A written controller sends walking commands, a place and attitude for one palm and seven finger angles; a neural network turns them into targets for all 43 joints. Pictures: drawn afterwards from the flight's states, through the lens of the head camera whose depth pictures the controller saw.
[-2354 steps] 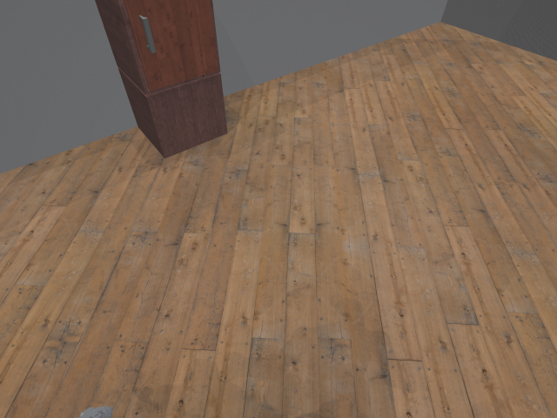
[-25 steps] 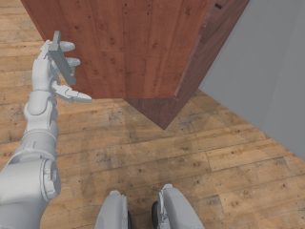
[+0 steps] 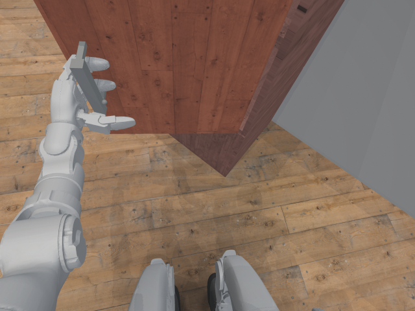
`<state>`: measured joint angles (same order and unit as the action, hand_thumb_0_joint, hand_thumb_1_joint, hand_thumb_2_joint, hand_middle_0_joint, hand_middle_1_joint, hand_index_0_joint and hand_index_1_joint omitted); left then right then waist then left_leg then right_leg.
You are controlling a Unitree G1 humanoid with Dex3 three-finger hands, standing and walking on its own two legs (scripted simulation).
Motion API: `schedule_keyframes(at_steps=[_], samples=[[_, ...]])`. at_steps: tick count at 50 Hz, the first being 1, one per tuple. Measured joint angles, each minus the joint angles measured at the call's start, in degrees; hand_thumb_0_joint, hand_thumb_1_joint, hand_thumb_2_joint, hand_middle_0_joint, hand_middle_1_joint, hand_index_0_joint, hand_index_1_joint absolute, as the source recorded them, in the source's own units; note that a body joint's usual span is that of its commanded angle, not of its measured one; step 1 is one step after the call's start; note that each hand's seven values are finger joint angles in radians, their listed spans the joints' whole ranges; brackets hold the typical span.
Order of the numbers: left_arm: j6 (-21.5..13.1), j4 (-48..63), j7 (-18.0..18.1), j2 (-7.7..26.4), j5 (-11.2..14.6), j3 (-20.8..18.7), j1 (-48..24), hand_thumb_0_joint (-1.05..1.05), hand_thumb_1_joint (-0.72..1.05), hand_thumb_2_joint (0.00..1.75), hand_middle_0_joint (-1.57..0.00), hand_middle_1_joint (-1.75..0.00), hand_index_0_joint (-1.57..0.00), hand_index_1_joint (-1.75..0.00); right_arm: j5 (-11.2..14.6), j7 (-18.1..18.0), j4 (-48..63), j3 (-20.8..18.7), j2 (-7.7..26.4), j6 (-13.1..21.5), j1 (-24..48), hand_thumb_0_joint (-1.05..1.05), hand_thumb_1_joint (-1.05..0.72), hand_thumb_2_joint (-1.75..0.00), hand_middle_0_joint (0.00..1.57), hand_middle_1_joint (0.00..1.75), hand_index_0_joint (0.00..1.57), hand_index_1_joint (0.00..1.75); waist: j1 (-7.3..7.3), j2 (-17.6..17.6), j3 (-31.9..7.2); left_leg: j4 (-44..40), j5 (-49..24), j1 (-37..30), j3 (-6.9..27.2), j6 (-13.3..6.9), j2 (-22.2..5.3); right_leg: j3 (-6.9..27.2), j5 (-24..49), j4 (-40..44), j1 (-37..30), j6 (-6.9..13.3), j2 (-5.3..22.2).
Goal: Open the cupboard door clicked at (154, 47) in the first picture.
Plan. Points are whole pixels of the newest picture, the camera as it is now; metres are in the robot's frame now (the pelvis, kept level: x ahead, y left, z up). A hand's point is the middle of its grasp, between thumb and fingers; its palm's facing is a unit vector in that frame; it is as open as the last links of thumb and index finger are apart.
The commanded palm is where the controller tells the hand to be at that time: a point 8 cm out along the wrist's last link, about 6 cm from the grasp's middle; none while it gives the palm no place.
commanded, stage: close the thumb around the handle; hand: left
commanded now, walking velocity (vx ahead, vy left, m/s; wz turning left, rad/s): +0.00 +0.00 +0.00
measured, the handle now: (92, 81) +0.54 +0.19 +0.03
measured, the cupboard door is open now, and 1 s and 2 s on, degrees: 42 54 84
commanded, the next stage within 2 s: pull the door open along its arc in 0.46 s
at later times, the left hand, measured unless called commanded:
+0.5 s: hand (104, 100) +0.50 +0.16 +0.03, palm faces -0.01 -1.00 -0.02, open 5.3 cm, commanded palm +0.48 +0.20 +0.04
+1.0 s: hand (109, 136) +0.42 +0.15 +0.04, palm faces -0.02 -1.00 +0.00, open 5.6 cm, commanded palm +0.37 +0.19 +0.04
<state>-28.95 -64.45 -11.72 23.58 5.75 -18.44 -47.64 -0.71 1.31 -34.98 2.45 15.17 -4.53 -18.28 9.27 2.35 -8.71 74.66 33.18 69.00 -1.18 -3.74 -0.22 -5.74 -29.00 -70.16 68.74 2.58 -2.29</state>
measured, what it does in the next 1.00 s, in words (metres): stands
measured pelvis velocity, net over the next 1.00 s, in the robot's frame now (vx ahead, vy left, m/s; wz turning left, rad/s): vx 0.02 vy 0.00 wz -0.01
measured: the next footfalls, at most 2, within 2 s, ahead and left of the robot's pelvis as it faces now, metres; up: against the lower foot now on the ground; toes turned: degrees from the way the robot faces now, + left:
none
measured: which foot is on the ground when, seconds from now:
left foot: down 0.00-1.00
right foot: down 0.00-1.00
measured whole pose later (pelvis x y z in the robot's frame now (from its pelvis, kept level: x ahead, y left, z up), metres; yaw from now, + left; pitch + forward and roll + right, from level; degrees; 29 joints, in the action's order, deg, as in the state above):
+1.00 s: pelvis +0.02 +0.00 +0.02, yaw +0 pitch +25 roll -2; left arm -27.7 -38.2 -9.0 14.1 10.8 -11.7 -20.9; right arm 1.0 2.7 -32.3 0.4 14.0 -4.3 -18.4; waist 5.3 1.9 -10.2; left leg 68.2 33.1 60.3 -2.7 -3.4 -0.2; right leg -3.6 -29.1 -65.3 61.3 2.6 -2.8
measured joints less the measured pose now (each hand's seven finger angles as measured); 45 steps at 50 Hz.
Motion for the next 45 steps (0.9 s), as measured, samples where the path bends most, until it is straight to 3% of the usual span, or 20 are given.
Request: schedule_keyframes(at_steps=[16,21,34,39,45], samples=[[-0.41,-0.76,0.54,0.28,-0.09,0.15,-0.59,0.0,0.58,0.77,-0.37,-1.32,-0.37,-1.31,-0.06,0.0,-0.44,0.05,-0.14,-0.06,-0.55,0.0,-0.91,-0.89,0.2,0.3,0.2,0.3,0.05,0.11,0.15,-0.09,-0.06,0.11,0.13,0.09,0.09,-0.09,-0.04,0.03,0.09,0.09,0.04],[-0.67,-0.63,0.88,0.11,0.19,0.61,-0.95,0.01,0.76,0.85,-0.39,-1.34,-0.39,-1.33,-0.2,-0.02,-0.66,-0.24,0.05,0.0,-0.59,0.0,-0.91,-0.89,0.2,0.3,0.2,0.3,-0.11,0.14,0.08,0.17,-0.04,0.67,0.36,0.21,0.21,-0.31,-0.16,-0.22,0.54,0.17,0.16],[0.45,0.54,0.27,0.61,0.08,-0.04,0.05,0.01,0.79,0.83,-0.4,-1.35,-0.4,-1.35,-0.06,0.02,-0.22,-0.28,0.14,-0.64,0.0,0.0,-0.91,-0.89,0.2,0.3,0.2,0.3,0.01,0.05,-0.02,-0.12,-0.08,0.35,0.34,0.43,-0.06,-0.24,-0.03,0.04,0.36,0.42,-0.14],[0.93,4.91,-0.11,-0.73,1.83,-0.04,4.99,0.01,0.8,0.82,-0.39,-1.35,-0.38,-1.35,0.62,0.28,0.65,-0.51,-0.19,-0.84,-0.35,0.0,-0.91,-0.89,0.2,0.3,0.2,0.3,-0.47,-0.02,-0.2,-1.67,-0.05,-1.82,-0.49,0.41,-0.36,0.69,0.11,1.18,-1.28,0.34,-0.54],[1.3,15.66,0.69,-4.81,3.98,2.43,15.96,0.01,0.78,0.79,-0.37,-1.35,-0.36,-1.35,1.47,1.0,1.76,-1.18,-0.81,-0.76,-0.75,0.0,-0.91,-0.89,0.2,0.3,0.2,0.3,-2.01,-0.24,-0.8,-4.56,-0.16,-5.67,-1.4,0.36,-0.33,1.8,0.14,3.37,-4.54,0.16,-0.71]])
